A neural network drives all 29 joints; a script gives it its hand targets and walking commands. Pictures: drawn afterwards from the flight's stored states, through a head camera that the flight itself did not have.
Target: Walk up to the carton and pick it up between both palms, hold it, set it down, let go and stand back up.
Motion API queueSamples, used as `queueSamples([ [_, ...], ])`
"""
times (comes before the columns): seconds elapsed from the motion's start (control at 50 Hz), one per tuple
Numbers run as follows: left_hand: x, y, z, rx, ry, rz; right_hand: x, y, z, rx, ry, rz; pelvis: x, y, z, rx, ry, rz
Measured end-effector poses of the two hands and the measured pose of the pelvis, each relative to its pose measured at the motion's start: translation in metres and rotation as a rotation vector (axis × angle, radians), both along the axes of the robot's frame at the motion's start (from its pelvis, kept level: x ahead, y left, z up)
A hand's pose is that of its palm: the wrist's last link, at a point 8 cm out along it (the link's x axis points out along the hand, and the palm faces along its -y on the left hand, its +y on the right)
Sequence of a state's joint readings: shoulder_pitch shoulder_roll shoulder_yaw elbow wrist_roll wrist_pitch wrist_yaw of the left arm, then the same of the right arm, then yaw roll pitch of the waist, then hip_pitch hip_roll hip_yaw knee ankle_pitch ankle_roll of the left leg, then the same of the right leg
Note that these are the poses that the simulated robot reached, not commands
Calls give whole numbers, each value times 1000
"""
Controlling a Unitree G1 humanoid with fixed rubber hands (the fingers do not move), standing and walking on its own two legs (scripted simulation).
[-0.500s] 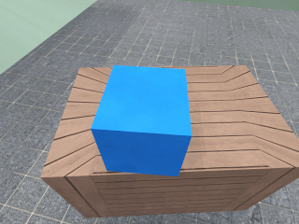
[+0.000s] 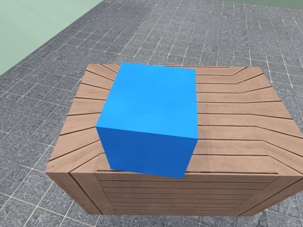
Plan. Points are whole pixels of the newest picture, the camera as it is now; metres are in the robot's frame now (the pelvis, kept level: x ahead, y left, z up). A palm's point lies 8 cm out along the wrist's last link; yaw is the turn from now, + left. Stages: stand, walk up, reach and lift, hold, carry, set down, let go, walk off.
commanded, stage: walk up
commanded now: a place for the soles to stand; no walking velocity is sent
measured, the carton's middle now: (152, 120) +0.45 +0.00 -0.02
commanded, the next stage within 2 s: reach and lift in 0.62 s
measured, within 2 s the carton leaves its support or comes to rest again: neither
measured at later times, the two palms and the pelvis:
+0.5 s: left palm out of the picture +0.04 +0.29 -0.12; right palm out of the picture +0.06 -0.30 -0.12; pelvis -0.01 -0.01 +0.00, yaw +2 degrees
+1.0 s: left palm (54, 225) +0.16 +0.28 -0.11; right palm (253, 221) +0.15 -0.27 -0.09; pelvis -0.01 -0.01 -0.03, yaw +1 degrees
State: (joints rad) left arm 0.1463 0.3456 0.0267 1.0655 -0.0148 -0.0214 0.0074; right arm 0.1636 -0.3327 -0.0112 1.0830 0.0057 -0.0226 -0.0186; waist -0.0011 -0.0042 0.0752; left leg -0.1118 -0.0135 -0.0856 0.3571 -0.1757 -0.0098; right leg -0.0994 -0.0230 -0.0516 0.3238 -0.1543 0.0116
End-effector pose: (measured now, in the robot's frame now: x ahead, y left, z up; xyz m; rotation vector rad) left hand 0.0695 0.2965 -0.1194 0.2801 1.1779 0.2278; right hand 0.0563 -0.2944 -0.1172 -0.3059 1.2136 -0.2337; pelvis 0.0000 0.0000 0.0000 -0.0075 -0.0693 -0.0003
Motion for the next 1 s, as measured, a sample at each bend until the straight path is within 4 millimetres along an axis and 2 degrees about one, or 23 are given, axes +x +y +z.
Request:
queueSamples([
  [0.26,-13,-2,-2,-6,3,23,11,-5,2,-13,-27,32,-9,-3,-1,-1,-3,15],
  [0.5,-27,-2,-3,-7,9,49,5,-8,-1,-14,0,52,-14,-6,-3,-4,-1,36],
  [0.62,-28,1,-3,-2,5,59,4,-9,-1,-18,10,62,-14,-7,-3,-5,1,50],
  [0.68,-11,3,-6,15,60,68,22,-8,-2,-11,-42,98,-20,-10,-12,-6,15,46],
  [0.78,52,-4,-9,24,8,19,74,1,-4,18,-213,131,-31,-12,-35,-15,-29,37],
  [0.84,81,-14,-1,15,-78,-5,93,10,4,22,-297,130,-30,-12,-39,-20,-60,31],
  [0.9,93,-20,4,-4,-122,-15,98,17,15,22,-338,125,-24,-11,-36,-19,-72,31],
  [1.0,87,-19,6,-32,-121,-2,90,23,25,15,-344,111,-12,-6,-27,-14,-60,22],
])
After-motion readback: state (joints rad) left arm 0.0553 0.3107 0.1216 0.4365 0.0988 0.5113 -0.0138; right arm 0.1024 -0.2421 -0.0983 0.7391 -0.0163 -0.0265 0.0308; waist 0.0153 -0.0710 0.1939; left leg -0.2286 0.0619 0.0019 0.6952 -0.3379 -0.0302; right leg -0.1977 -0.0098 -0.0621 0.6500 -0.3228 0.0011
